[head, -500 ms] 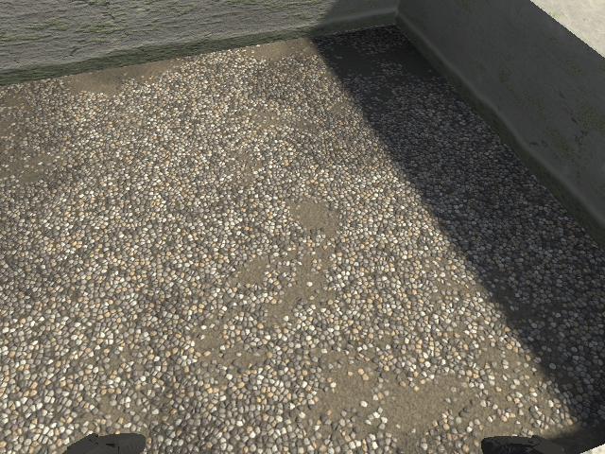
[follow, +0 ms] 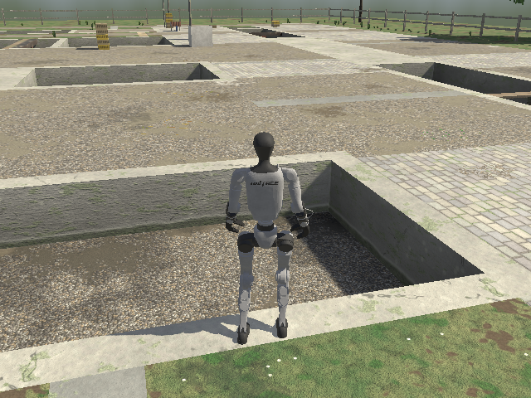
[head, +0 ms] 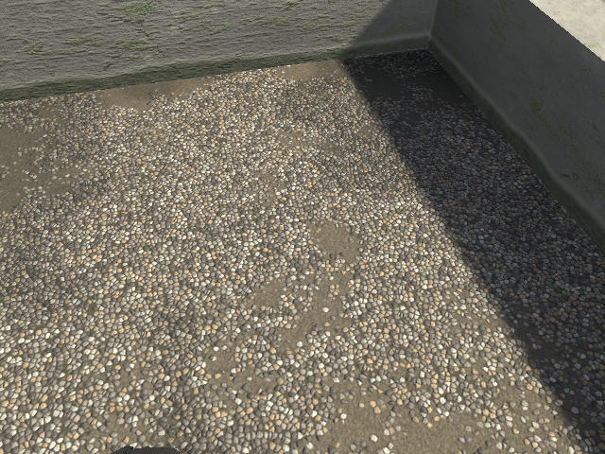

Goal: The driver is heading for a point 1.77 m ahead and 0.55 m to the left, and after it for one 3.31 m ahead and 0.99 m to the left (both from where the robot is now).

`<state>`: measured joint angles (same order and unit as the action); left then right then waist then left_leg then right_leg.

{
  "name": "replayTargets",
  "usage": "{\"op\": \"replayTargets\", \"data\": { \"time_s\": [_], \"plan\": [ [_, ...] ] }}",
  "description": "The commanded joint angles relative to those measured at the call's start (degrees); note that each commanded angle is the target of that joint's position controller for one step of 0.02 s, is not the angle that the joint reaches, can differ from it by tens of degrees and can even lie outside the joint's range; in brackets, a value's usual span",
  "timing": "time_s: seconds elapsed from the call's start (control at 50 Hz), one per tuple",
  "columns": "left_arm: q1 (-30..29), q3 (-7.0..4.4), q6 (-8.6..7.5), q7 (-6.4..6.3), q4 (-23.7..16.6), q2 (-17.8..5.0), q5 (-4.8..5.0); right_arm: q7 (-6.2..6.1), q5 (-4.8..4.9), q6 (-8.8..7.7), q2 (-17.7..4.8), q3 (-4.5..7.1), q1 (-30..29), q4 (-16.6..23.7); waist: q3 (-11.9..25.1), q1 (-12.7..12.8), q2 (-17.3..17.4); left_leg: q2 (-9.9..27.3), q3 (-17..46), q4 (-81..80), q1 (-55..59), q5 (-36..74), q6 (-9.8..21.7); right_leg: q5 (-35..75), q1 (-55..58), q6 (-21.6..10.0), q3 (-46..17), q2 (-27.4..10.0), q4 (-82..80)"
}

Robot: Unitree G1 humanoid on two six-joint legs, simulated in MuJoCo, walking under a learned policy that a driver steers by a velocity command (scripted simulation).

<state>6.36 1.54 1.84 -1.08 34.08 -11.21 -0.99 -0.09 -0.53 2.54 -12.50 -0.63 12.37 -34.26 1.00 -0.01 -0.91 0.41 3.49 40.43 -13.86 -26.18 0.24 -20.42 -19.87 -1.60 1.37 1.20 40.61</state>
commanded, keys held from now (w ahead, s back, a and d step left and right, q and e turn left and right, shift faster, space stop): w+q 1.00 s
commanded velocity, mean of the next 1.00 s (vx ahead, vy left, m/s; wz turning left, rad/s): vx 0.50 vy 0.00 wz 0.56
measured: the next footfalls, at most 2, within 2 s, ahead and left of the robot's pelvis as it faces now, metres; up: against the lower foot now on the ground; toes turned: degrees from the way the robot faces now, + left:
right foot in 1.54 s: +0.01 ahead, -0.04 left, +0.00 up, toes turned +38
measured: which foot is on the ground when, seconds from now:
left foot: down 0.00-1.00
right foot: down 0.00-1.00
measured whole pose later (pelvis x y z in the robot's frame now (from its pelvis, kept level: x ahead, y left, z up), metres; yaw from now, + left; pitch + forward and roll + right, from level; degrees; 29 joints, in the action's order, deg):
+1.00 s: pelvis -0.05 -0.01 -0.01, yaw +21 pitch -1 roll -2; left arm 5.6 -1.5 4.2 0.8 32.1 -11.3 -1.1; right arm -2.5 1.4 3.8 -11.9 0.9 13.5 -33.6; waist -0.3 -2.1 -1.5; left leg -6.6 15.4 47.5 -25.4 -22.4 0.9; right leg -21.3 -20.3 -0.6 17.8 -8.5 43.6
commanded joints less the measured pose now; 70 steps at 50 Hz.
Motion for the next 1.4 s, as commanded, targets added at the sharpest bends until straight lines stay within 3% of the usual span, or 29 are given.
{"op": "replayTargets", "data": {
  "time_s": [0.02, 0.12, 0.14, 0.3, 0.32, 0.38, 0.4, 0.5, 0.7, 0.88, 0.9, 0.94, 0.96, 0.98, 1.0, 1.02, 1.04, 1.1, 1.14, 1.16, 1.18, 1.2, 1.22, 1.24, 1.26, 1.28, 1.32, 1.36, 1.4],
  "plan": [
    [-2.9, -2.36, -1.01, -0.33, -4.9, -6.7, -0.33, -0.51, 0.18, -0.35, -3.0, 0.71, 0.3, 4.3, 4.5, -0.1, -3.1, -2.0, -2.2, -0.1, -2.3, 13.4, 1.9, 23.5, 6.7, -1.3, -4.8, -5.5, -7.1],
    [-3.0, -2.74, -1.1, 0.14, -6.1, -6.3, -0.74, -0.43, 0.95, 1.61, -5.5, 1.53, -2.5, 5.8, 3.5, -0.1, 4.1, -0.7, 3.7, -1.5, -3.3, 25.3, 3.6, 17.6, 4.5, 2.0, 2.3, -2.0, -1.0],
    [-4.4, -2.33, -0.96, 0.38, -7.2, -4.8, -0.68, -0.5, 0.73, 1.93, -5.2, 1.46, -3.6, 6.6, 3.0, -0.2, 3.9, -0.8, 4.8, -2.0, -5.2, 27.9, 3.2, 19.6, 6.0, 2.5, 2.4, -1.8, -0.6],
    [-4.3, -3.66, -0.17, 0.38, -8.0, -5.9, -0.84, -0.29, 1.1, 2.06, -5.7, 1.8, -4.7, 7.2, 5.0, -1.1, 2.8, -2.7, 8.2, -2.7, -9.2, 29.5, 3.9, 16.6, 10.9, 3.2, 4.5, -3.3, 0.0],
    [-4.7, -3.51, -0.26, 0.39, -8.2, -5.5, -0.85, -0.42, 1.56, 2.42, -5.3, 2.02, -6.0, 7.8, 4.6, -1.0, 2.2, -2.8, 9.3, -3.0, -10.3, 30.3, 3.7, 18.5, 12.1, 3.2, 4.4, -3.1, -0.7],
    [-5.4, -3.69, -0.16, 0.6, -8.3, -5.0, -0.72, -0.4, 1.48, 2.7, -5.3, 2.16, -5.3, 7.6, 4.9, -1.6, 1.7, -3.2, 10.3, -3.8, -11.5, 29.8, 3.6, 16.0, 13.7, 3.1, 5.1, -3.8, -0.9],
    [-5.0, -3.18, -0.02, 0.78, -8.2, -3.9, -1.32, -0.37, 1.18, 2.86, -4.9, 1.82, -6.0, 7.8, 4.9, -1.9, 2.4, -3.6, 10.6, -4.1, -12.2, 29.2, 3.8, 15.3, 13.8, 3.2, 5.8, -4.0, -0.9],
    [-6.5, -3.29, 0.3, 1.05, -8.7, -3.5, -0.9, -0.21, 1.27, 2.51, -5.6, 2.0, -5.1, 7.1, 3.8, -2.3, 3.4, -3.5, 14.5, -6.9, -15.5, 26.8, 4.9, 7.0, 15.2, 3.5, 6.9, -3.3, -1.4],
    [-6.0, -3.96, 1.22, 1.58, -7.8, -3.6, -0.46, -1.16, 1.61, 1.52, -4.5, 2.23, -3.5, 6.4, 4.4, -2.5, 0.0, -5.8, 10.8, -4.4, -21.2, 19.7, 4.6, 5.8, 18.7, 1.9, 8.2, -9.3, -2.7],
    [-6.2, -3.93, 1.58, 2.16, -8.1, -3.5, -0.11, -1.49, 1.39, 1.4, -5.8, 2.72, -2.2, 6.1, 2.5, -3.0, 3.3, -6.3, 16.4, -7.5, -26.8, 18.9, 5.6, -1.6, 18.3, 2.7, 9.8, -6.9, 0.2],
    [-5.8, -4.01, 1.35, 2.05, -7.9, -3.5, -0.03, -1.55, 1.79, 1.06, -6.1, 2.97, -2.7, 6.2, 2.8, -2.5, 3.6, -6.4, 16.5, -7.7, -27.8, 18.5, 5.5, -1.8, 19.4, 2.6, 9.6, -7.0, -0.1],
    [-3.4, -4.4, 1.54, 2.02, -7.5, -4.0, -0.02, -2.25, 1.39, 0.35, -6.8, 3.35, -2.1, 5.7, 3.4, -0.3, 3.0, -7.2, 15.0, -6.5, -31.4, 12.7, 4.4, -3.6, 23.1, 0.8, 7.8, -9.7, -2.3],
    [0.0, -5.27, 1.66, 2.05, -6.2, -5.9, 0.28, -2.63, 2.28, -0.22, -5.8, 3.41, -3.3, 6.2, 4.6, 1.6, -1.9, -7.6, 12.2, -3.8, -34.9, 2.8, 3.8, -6.7, 27.2, 0.2, 4.8, -14.4, -5.9],
    [1.6, -5.82, 1.78, 1.59, -4.8, -7.7, 0.07, -2.95, 2.38, -0.37, -4.5, 3.24, -5.4, 6.8, 3.7, 2.7, -6.8, -7.5, 6.9, 2.7, -36.8, -0.1, 3.1, -7.3, 26.8, -1.4, 1.3, -21.0, -10.9],
    [3.9, -6.03, 1.73, 0.76, -3.7, -8.4, -0.55, -3.22, 1.64, -0.11, -4.5, 3.32, -9.9, 7.6, 2.3, 5.3, -7.9, -4.9, 2.9, 11.4, -34.7, -1.0, 2.6, -8.2, 20.4, -3.4, -1.0, -26.4, -16.4],
    [6.3, -6.12, 1.33, 0.24, -2.3, -9.8, -0.88, -2.4, 1.12, 0.16, -6.0, 4.15, -13.2, 8.5, -0.1, 6.4, -3.8, -3.3, -0.1, 18.5, -33.8, -0.9, 2.3, -12.5, 14.1, -3.9, -2.5, -29.0, -19.7],
    [5.6, -5.85, 0.76, -0.05, -1.3, -10.0, -1.12, -1.83, 0.96, 0.35, -5.6, 4.2, -13.0, 8.7, -2.1, 4.5, -3.2, -0.9, -1.3, 21.6, -32.3, -0.3, 1.6, -11.8, 9.4, -4.3, -1.5, -30.1, -21.1],
    [-1.7, -5.01, -0.56, 0.01, -0.8, -8.5, -0.73, -0.86, 1.9, 0.82, -5.2, 4.57, -3.1, 5.8, -1.5, -3.3, -7.3, 2.9, -3.1, 24.4, -21.1, 1.0, 0.9, -10.4, -0.2, -3.4, 7.4, -27.2, -18.8],
    [-6.8, -4.87, -0.77, 0.83, -1.1, -7.7, 0.02, -1.34, 2.56, 0.97, -4.3, 4.55, 4.1, 3.6, 0.1, -8.8, -5.8, 2.8, -3.9, 12.4, -8.7, 2.3, 2.6, -13.0, -6.9, -0.1, 14.3, -22.5, -11.6],
    [-7.1, -5.35, 0.03, 1.26, -0.9, -8.0, 0.73, -1.46, 2.06, 0.51, -4.4, 4.69, 11.0, 0.7, 2.3, -11.1, -0.9, 0.4, -4.1, 4.0, 0.8, 6.0, 4.5, -19.3, -10.6, 1.8, 16.9, -18.2, -2.1],
    [-5.9, -5.2, 2.25, 2.21, -1.8, -6.2, 1.0, -1.74, 0.15, 0.0, -7.3, 4.9, 15.1, -1.2, -0.8, -11.9, 16.5, 2.2, 6.9, -6.1, 2.3, 16.1, 8.3, -28.3, -18.4, 4.3, 19.6, -9.7, 22.0],
    [-5.4, -4.08, 4.2, 2.88, -5.3, -4.0, 1.14, -2.17, 0.79, -0.47, -11.6, 5.03, 11.2, 2.5, -3.5, -8.1, 23.9, 8.7, 28.8, -11.9, -2.5, 29.8, 12.7, -30.6, -28.2, 5.8, 8.1, -1.9, 36.1],
    [-4.5, -4.69, 4.67, 2.82, -7.0, -5.7, 1.19, -2.74, 0.8, -0.45, -15.0, 6.3, 8.7, 3.4, 6.4, -7.8, 19.4, 15.2, 39.4, -20.7, -1.8, 15.6, 16.7, -22.8, -27.0, 6.7, -1.8, -0.4, 39.0],
    [-4.9, -4.75, 4.7, 1.05, -7.1, -5.7, 1.88, -3.34, -0.39, -0.44, -13.8, 5.74, 2.5, 4.5, 5.6, -3.6, 17.8, 14.8, 37.3, -23.1, -5.9, 1.0, 16.3, -14.1, -26.6, 6.7, -3.8, -0.9, 41.2],
    [-3.3, -4.64, 4.38, -0.81, -6.1, -6.1, 0.57, -3.45, -0.55, -0.55, -10.9, 4.78, -1.8, 4.5, 4.0, -0.4, 15.7, 12.7, 33.2, -23.3, -8.6, -8.3, 14.0, -8.5, -26.4, 6.4, -4.2, -1.1, 40.9],
    [-1.3, -4.99, 4.25, -1.98, -4.6, -6.9, -0.78, -3.19, -0.67, -0.88, -8.1, 3.99, -5.1, 5.5, 4.2, 1.1, 13.0, 11.3, 28.7, -22.5, -11.5, -7.1, 11.9, -4.0, -23.2, 6.2, -3.8, -1.5, 40.1],
    [4.0, -5.77, 5.27, -1.75, -1.5, -8.2, -0.82, -2.31, -0.46, -1.97, -5.2, 2.88, -6.4, 4.7, 6.4, 3.1, 10.3, 8.5, 21.9, -21.2, -13.9, 2.1, 11.3, -1.6, -15.5, 6.3, -3.4, -0.6, 39.1],
    [3.2, -5.3, 6.13, -0.91, -1.5, -7.6, 0.08, -1.71, -0.67, -2.96, -6.1, 3.33, -3.3, 2.6, 5.9, 2.5, 6.3, 7.7, 19.6, -20.9, -11.1, 6.1, 11.2, -4.8, -13.2, 5.6, -3.4, -0.3, 31.2],
    [1.8, -4.32, 6.22, 0.28, -1.2, -6.2, 0.58, -1.24, -0.79, -2.33, -6.9, 3.9, 0.0, 1.0, 4.5, 0.7, 4.9, 7.2, 18.0, -21.4, -7.1, 3.6, 9.9, -8.7, -11.1, 3.9, -2.8, 0.0, 18.8]
  ]
}}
